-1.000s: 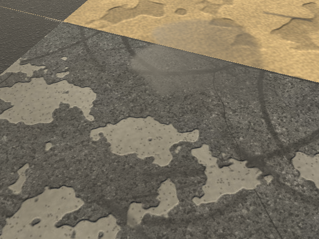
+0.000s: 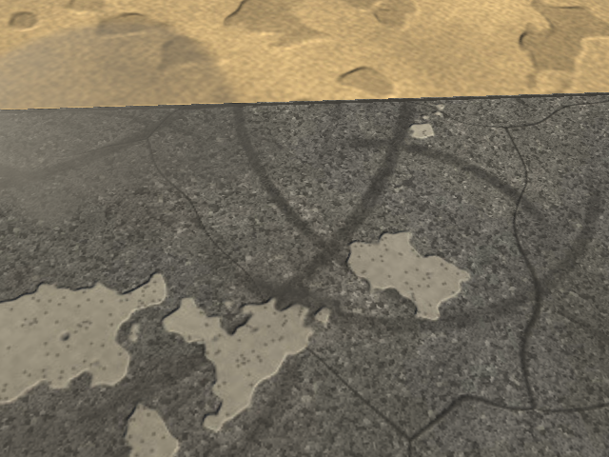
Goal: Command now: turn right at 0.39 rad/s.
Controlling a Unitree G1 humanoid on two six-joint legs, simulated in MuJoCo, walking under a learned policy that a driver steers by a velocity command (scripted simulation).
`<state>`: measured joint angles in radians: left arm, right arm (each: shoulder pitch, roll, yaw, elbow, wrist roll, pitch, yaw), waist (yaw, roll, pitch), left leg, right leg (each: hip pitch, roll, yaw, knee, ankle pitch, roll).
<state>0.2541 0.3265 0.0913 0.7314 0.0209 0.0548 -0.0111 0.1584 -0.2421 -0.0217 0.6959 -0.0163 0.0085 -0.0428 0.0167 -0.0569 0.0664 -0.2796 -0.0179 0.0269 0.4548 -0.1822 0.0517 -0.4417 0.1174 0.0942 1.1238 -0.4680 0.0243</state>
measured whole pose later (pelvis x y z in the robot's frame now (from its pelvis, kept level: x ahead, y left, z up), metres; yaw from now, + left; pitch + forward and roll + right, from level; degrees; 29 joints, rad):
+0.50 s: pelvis +0.06 -0.01 +0.01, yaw -3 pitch +1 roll +0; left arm 0.43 0.23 0.02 0.88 0.02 -0.05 0.00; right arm 0.25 -0.29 -0.06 0.80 -0.04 0.00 0.05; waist 0.02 0.04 -0.01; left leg -0.56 0.05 0.02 0.90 -0.20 0.01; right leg 0.02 0.06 0.05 0.20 -0.22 -0.06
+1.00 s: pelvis +0.30 +0.05 +0.01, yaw -3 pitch +0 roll +0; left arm 0.20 0.25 0.03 0.89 0.04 -0.04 -0.04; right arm 0.43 -0.20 -0.03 0.93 -0.01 -0.09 0.02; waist -0.02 -0.04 0.03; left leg -0.03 -0.08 0.08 0.23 -0.21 0.10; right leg -0.64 -0.10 -0.02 0.98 -0.12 -0.05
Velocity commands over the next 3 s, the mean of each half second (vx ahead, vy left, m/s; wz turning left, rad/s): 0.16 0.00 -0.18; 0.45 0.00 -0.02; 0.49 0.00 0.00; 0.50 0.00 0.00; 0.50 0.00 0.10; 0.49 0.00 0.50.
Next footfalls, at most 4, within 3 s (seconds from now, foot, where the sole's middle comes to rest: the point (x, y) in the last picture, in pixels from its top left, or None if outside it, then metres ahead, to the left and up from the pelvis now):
0.26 right None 0.02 -0.10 -0.78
0.70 left None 0.29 0.12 -0.78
1.24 right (320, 385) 0.62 -0.05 -0.78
1.80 left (253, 270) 0.92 0.12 -0.78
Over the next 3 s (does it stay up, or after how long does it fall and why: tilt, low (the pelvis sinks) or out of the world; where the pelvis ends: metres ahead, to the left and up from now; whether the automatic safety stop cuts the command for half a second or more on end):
stays up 1.38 0.08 -0.02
